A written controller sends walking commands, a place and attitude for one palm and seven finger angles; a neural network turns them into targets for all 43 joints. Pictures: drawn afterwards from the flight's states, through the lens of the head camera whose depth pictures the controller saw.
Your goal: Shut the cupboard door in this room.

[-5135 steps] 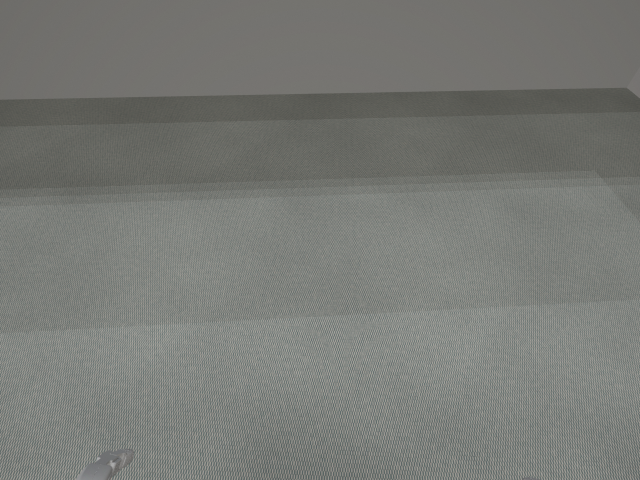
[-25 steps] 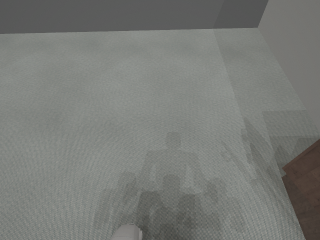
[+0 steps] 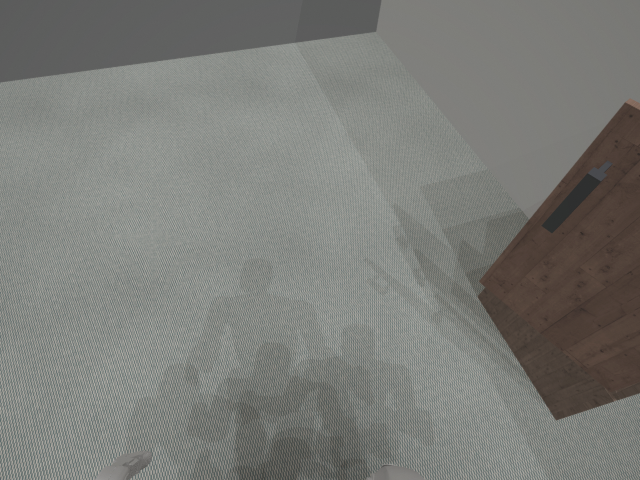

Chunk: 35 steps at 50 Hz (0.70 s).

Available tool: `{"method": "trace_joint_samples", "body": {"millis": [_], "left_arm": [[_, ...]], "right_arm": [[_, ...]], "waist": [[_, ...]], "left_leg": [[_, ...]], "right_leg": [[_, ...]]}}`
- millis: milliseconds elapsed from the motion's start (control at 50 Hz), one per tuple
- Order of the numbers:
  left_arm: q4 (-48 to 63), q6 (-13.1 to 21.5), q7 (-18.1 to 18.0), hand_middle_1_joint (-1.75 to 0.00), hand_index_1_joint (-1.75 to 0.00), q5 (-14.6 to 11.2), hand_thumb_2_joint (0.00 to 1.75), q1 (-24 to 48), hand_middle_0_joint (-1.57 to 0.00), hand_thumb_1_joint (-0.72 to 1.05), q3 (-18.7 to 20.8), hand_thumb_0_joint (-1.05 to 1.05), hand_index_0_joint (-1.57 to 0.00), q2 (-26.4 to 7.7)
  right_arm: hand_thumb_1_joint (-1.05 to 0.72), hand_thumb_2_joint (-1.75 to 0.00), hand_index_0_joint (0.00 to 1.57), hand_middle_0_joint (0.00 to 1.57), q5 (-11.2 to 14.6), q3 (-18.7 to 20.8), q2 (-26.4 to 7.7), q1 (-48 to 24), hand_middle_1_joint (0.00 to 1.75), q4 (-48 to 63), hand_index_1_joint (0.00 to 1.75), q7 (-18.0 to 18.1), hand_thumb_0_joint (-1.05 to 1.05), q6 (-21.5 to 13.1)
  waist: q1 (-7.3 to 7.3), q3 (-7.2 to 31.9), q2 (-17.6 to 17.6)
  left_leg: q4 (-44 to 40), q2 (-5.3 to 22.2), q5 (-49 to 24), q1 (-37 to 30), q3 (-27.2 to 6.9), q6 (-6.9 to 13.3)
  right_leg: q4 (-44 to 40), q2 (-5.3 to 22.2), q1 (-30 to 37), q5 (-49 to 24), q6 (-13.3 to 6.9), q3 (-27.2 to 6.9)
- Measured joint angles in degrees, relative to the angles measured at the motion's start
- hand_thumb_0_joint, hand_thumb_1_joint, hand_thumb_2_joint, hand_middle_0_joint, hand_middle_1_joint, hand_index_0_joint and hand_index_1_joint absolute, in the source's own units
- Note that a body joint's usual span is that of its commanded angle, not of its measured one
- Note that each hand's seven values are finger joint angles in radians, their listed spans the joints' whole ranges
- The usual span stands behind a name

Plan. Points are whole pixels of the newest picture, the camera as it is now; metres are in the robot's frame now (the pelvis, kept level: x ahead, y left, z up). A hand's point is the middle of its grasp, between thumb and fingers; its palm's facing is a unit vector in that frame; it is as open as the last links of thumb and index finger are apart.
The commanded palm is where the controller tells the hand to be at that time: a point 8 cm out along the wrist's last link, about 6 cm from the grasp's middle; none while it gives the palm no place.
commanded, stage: turn to face it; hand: left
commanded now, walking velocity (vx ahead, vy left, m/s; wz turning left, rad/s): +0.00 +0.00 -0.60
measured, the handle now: (577, 197) +0.61 -0.44 -0.06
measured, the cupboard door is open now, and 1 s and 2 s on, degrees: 21 21 21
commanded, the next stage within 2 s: take the last steps up to it in 1.26 s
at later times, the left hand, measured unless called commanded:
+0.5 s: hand (199, 454) +0.16 +0.18 -0.19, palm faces -0.24 -0.95 -0.20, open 7.4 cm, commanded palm none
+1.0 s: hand (274, 387) +0.26 +0.08 -0.16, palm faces -0.56 -0.79 -0.26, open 7.4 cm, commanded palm none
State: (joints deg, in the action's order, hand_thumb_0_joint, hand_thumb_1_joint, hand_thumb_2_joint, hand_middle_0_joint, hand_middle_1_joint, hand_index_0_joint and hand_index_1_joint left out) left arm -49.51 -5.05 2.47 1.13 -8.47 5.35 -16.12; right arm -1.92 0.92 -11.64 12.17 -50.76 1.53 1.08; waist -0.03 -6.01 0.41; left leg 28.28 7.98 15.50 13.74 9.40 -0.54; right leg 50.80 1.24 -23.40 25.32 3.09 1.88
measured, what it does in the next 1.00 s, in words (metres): steps on the spot, turning right: right foot, then left foot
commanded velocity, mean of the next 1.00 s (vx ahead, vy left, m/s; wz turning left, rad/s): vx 0.00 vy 0.00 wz -0.55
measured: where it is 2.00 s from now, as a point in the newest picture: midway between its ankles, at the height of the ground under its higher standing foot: outside the picture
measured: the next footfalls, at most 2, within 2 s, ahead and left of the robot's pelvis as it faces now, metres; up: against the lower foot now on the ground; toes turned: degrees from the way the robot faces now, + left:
right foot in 0.10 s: +0.02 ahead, -0.14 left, +0.00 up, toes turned -8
left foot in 0.48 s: +0.13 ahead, +0.10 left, +0.00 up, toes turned -14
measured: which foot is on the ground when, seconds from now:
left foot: down 0.00-0.10, up 0.12-0.46, down 0.48-0.92, up 0.94-1.00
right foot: up 0.00-0.08, down 0.10-0.48, up 0.50-0.90, down 0.92-1.00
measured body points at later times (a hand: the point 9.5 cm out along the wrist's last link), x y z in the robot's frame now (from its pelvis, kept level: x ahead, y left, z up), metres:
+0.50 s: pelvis +0.04 +0.01 -0.02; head +0.09 +0.02 +0.43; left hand +0.18 +0.23 -0.17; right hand +0.07 -0.27 -0.14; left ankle +0.09 +0.10 -0.75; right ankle -0.02 -0.14 -0.74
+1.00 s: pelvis +0.04 -0.02 -0.02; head +0.06 -0.06 +0.43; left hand +0.29 +0.13 -0.14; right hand -0.09 -0.25 -0.17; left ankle +0.08 +0.11 -0.71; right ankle -0.03 -0.11 -0.74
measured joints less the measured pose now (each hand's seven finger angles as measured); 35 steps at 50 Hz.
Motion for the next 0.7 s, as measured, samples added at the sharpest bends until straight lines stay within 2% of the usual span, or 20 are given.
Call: {"method": "trace_joint_samples", "body": {"millis": [60, 100, 120, 160, 200, 240, 280, 360, 420, 460, 480, 500, 540, 600, 640, 700], "left_arm": [[0.01, 0.37, 0.06, -0.29, -0.30, -0.03, 0.90, 0.59, -0.20, 0.91, -0.61, 0.01, -0.20, 0.64], [0.59, 1.22, 0.16, -0.29, -0.30, 0.02, 0.90, 0.40, -0.20, 0.91, -1.18, 0.01, -0.20, 0.76], [0.53, 2.05, -0.12, -0.29, -0.30, 0.22, 0.90, 0.38, -0.20, 0.91, -1.30, 0.01, -0.20, 1.11], [0.20, 2.80, -0.85, -0.29, -0.30, 0.07, 0.90, 0.42, -0.20, 0.91, -2.01, 0.01, -0.20, 2.55], [0.22, 2.91, -1.43, -0.29, -0.30, -0.01, 0.90, -0.26, -0.20, 0.91, -2.45, 0.01, -0.20, 3.53], [0.08, 2.78, -1.95, -0.29, -0.30, -0.12, 0.90, -0.92, -0.20, 0.91, -2.60, 0.01, -0.20, 3.89], [-0.18, 2.70, -2.14, -0.29, -0.30, -0.14, 0.90, -1.52, -0.20, 0.90, -2.70, 0.01, -0.21, 3.93], [-0.74, 2.42, -2.01, -0.29, -0.30, 0.07, 0.90, -2.56, -0.20, 0.90, -2.77, 0.01, -0.21, 3.81], [-1.08, 2.11, -1.89, -0.29, -0.30, 0.24, 0.90, -3.22, -0.21, 0.90, -2.51, 0.01, -0.21, 3.48], [-1.38, 1.70, -1.94, -0.30, -0.30, 0.08, 0.90, -3.68, -0.21, 0.90, -2.16, 0.01, -0.21, 3.02], [-1.47, 1.37, -1.97, -0.30, -0.30, -0.17, 0.90, -3.84, -0.21, 0.90, -1.93, 0.01, -0.21, 2.62], [-1.74, 0.99, -1.98, -0.29, -0.30, -0.44, 0.90, -3.58, -0.21, 0.90, -1.61, 0.01, -0.21, 2.07], [-2.03, 0.46, -1.87, -0.29, -0.30, -0.39, 0.90, -3.18, -0.20, 0.90, -1.20, 0.01, -0.21, 1.19], [-2.12, 0.23, -1.15, -0.29, -0.30, -0.07, 0.90, -2.44, -0.20, 0.91, -0.45, 0.01, -0.20, 0.22], [-1.80, 0.15, -0.68, -0.29, -0.30, -0.07, 0.90, -1.90, -0.20, 0.91, -0.13, 0.01, -0.20, -0.15], [-1.34, -0.02, -0.32, -0.29, -0.30, -0.13, 0.90, -1.35, -0.20, 0.91, 0.06, 0.01, -0.20, -0.24]], "right_arm": [[-0.91, -0.90, 0.21, 0.21, 0.09, 0.82, -1.28, 0.87, 0.30, -0.62, 0.30, -0.29, 0.00, 0.19], [-0.91, -0.90, 0.21, 0.21, 0.48, 1.36, -2.22, 2.00, 0.30, -0.92, 0.30, -0.52, 0.00, 0.47], [-0.91, -0.90, 0.21, 0.21, 0.68, 1.69, -2.88, 2.07, 0.30, -1.30, 0.30, -0.59, 0.00, 0.88], [-0.91, -0.90, 0.21, 0.21, 0.85, 2.19, -4.40, 1.19, 0.30, -2.11, 0.30, -0.16, 0.00, 2.26], [-0.91, -0.90, 0.20, 0.20, 0.87, 2.41, -4.98, 0.47, 0.30, -2.40, 0.30, 0.18, 0.00, 2.85], [-0.91, -0.90, 0.20, 0.20, 0.86, 2.29, -4.83, -0.34, 0.30, -2.25, 0.30, 0.09, 0.01, 2.77], [-0.91, -0.90, 0.20, 0.20, 0.88, 2.12, -4.33, -1.09, 0.30, -1.64, 0.30, -0.17, 0.01, 2.58], [-0.91, -0.90, 0.20, 0.20, 1.02, 1.84, -3.26, -2.55, 0.30, -0.32, 0.30, -0.48, 0.01, 2.24], [-0.91, -0.90, 0.20, 0.20, 1.26, 1.56, -2.42, -3.56, 0.30, 0.52, 0.30, -0.51, 0.00, 1.79], [-0.91, -0.90, 0.20, 0.20, 1.44, 1.15, -1.90, -3.66, 0.30, 1.11, 0.30, -0.44, 0.00, 0.96], [-0.91, -0.90, 0.20, 0.20, 1.34, 0.90, -1.56, -3.54, 0.30, 1.29, 0.30, -0.37, 0.00, 0.32], [-0.91, -0.90, 0.20, 0.20, 1.12, 0.58, -0.97, -3.53, 0.30, 1.36, 0.30, -0.30, 0.00, -0.13], [-0.91, -0.90, 0.20, 0.20, 0.62, -0.32, -0.18, -3.15, 0.30, 1.76, 0.30, -0.28, 0.00, -0.53], [-0.91, -0.90, 0.21, 0.21, 0.14, -1.11, 0.71, -1.84, 0.30, 2.02, 0.30, 0.14, 0.00, -0.64], [-0.91, -0.90, 0.21, 0.21, 0.09, -1.30, 0.92, -1.04, 0.30, 1.73, 0.30, 0.33, 0.00, -0.53], [-0.91, -0.90, 0.21, 0.21, 0.17, -1.04, 0.85, -0.04, 0.30, 0.89, 0.30, 0.36, 0.00, -0.42]], "waist": [[0.80, -0.05, 0.93], [0.99, 0.68, 0.95], [0.81, 0.98, 1.29], [1.12, 0.56, 3.01], [1.29, 0.53, 3.27], [1.21, 0.46, 2.51], [1.08, 0.46, 1.54], [0.46, 0.68, 0.21], [-0.27, 0.93, -0.68], [-0.48, 1.40, -1.35], [-0.48, 1.73, -1.89], [-0.68, 1.68, -2.78], [-1.02, 1.33, -3.27], [-0.82, 1.01, -3.03], [-0.79, 0.83, -2.64], [-0.70, 0.87, -1.87]], "left_leg": [[2.80, 1.35, 1.98, 0.27, 1.98, -0.98], [6.85, 1.98, 4.40, 1.42, 3.17, -1.95], [11.35, 2.06, 8.05, 3.12, 2.37, -2.58], [23.05, 0.50, 13.99, 7.47, -2.75, -3.15], [31.53, -1.39, 13.95, 11.15, -5.23, -3.74], [34.84, -2.36, 11.61, 13.54, -6.10, -4.39], [33.84, -2.89, 9.71, 14.66, -6.71, -4.85], [26.63, -3.80, 8.09, 14.02, -7.83, -5.08], [18.73, -4.91, 7.74, 11.30, -8.18, -4.69], [10.15, -5.63, 3.64, 7.72, -8.03, -4.35], [7.07, -5.83, 1.23, 6.48, -7.55, -2.13], [7.40, -5.93, 0.99, 6.46, -6.60, -0.07], [7.81, -4.87, 2.03, 5.71, -4.94, 1.83], [4.43, -3.33, 1.23, 3.25, -3.33, 1.99], [1.88, -2.55, 0.08, 1.77, -2.25, 1.95], [-0.43, -1.46, -0.71, 0.22, -0.26, 1.90]], "right_leg": [[-8.78, -0.26, 3.99, -2.15, -0.95, 1.33], [-18.01, -0.25, 8.20, -9.38, -2.21, 1.80], [-18.75, -0.54, 8.43, -7.69, -2.89, 1.33], [-16.90, -1.58, 7.83, -5.61, -3.70, 0.64], [-18.06, -1.85, 8.49, -6.07, -3.87, -0.42], [-20.03, -1.96, 9.40, -7.42, -3.76, -1.81], [-21.46, -2.10, 10.06, -8.25, -3.81, -3.12], [-22.21, -2.65, 10.44, -8.56, -3.38, -5.61], [-20.99, -3.16, 9.78, -7.86, -2.56, -7.79], [-18.97, -3.57, 8.81, -6.69, -1.68, -9.24], [-17.23, -3.75, 7.93, -5.75, -1.37, -9.97], [-13.41, -3.70, 6.41, -1.91, -1.46, -10.08], [-2.05, -4.08, 2.51, 4.24, -1.44, -7.96], [11.07, -3.45, -1.95, 3.87, -0.62, -4.47], [14.14, -2.41, -3.31, 1.87, -0.05, -2.94], [12.89, -0.92, -3.61, -0.13, 0.54, -1.68]]}}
